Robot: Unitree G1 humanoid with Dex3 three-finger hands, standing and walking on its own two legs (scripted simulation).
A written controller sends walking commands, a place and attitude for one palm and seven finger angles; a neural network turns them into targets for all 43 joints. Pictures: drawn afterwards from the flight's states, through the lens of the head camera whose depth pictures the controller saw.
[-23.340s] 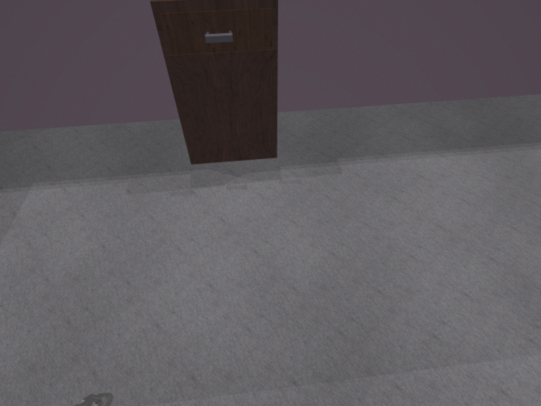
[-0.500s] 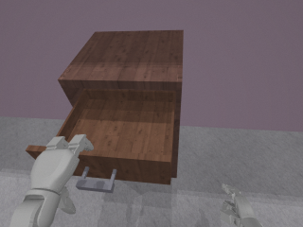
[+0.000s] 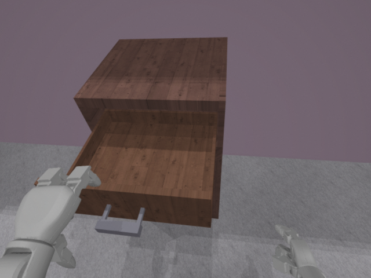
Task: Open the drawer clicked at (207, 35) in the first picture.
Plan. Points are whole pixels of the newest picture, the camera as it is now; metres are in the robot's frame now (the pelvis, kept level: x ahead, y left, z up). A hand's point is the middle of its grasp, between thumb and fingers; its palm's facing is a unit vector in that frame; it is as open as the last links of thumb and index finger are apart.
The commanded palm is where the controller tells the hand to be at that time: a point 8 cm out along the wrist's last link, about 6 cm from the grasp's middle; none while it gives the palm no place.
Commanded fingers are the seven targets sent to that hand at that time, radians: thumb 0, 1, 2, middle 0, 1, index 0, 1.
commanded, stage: draw the hand back to the body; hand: left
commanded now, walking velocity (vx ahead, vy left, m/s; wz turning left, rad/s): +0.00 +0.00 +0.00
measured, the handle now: (121, 218) +0.25 +0.22 -0.06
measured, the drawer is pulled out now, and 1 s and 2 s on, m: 0.30 0.30 0.30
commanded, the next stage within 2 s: step back with the hand held close in 1.00 s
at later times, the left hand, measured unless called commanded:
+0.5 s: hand (76, 195) +0.20 +0.22 +0.15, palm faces +0.37 -0.84 -0.40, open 11.3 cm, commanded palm +0.15 +0.26 +0.17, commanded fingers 0.00 0.41 0.69 -0.23 -0.62 -0.23 -0.62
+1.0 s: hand (65, 204) +0.18 +0.23 +0.15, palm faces +0.43 -0.81 -0.40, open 7.6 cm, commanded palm +0.13 +0.27 +0.18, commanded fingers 0.00 0.90 0.90 -0.20 -0.30 -0.20 -0.30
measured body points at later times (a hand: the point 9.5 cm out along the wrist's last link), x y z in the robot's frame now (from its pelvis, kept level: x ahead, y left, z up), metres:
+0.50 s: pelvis +0.02 -0.01 +0.01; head +0.02 -0.03 +0.45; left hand +0.17 +0.26 +0.17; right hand +0.21 -0.23 -0.08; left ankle -0.03 +0.10 -0.74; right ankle -0.01 -0.12 -0.74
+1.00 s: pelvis +0.01 -0.02 +0.01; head +0.00 -0.05 +0.45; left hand +0.15 +0.27 +0.18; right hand +0.22 -0.22 -0.08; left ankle -0.03 +0.10 -0.74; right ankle -0.01 -0.12 -0.74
